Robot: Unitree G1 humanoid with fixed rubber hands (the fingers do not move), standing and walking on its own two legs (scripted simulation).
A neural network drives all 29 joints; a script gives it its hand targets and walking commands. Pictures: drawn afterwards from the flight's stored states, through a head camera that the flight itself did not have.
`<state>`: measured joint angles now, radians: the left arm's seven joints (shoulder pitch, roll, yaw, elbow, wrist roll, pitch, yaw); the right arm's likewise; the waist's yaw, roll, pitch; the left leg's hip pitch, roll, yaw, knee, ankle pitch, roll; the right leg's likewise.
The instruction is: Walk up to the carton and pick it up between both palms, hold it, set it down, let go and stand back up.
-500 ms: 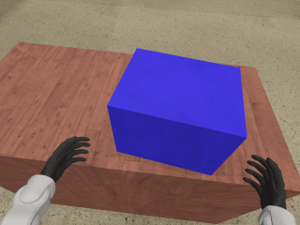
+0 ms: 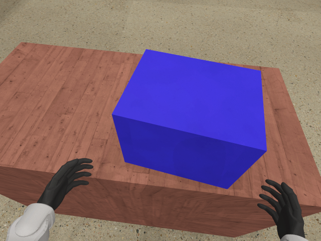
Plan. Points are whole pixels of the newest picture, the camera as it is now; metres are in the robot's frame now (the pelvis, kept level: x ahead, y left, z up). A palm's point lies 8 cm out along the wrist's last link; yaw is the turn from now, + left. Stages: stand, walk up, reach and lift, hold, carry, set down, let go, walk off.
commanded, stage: set down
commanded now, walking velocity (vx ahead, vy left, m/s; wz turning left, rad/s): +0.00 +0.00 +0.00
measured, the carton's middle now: (187, 120) +0.38 -0.04 +0.06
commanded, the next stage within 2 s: let go in 1.54 s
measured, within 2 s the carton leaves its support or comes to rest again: neither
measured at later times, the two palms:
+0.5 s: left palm (54, 203) +0.18 +0.25 +0.02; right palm (288, 230) +0.14 -0.23 +0.02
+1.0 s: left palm (57, 220) +0.15 +0.25 -0.02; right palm (290, 232) +0.14 -0.24 +0.02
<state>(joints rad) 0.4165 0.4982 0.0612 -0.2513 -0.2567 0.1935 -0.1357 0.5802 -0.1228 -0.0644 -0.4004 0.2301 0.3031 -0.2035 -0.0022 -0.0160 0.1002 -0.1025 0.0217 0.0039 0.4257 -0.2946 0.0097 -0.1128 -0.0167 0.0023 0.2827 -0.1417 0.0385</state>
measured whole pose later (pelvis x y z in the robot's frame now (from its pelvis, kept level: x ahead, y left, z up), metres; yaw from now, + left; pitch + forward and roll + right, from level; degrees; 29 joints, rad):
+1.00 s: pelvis -0.01 -0.01 +0.00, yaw +0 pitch -2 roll -2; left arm 0.36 0.40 0.06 0.05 -0.22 0.23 -0.09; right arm 0.48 -0.14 -0.09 -0.13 0.14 0.13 -0.06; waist 0.00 -0.01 0.10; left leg -0.10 0.03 0.00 0.41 -0.26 0.00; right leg -0.12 -0.01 0.00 0.29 -0.13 0.00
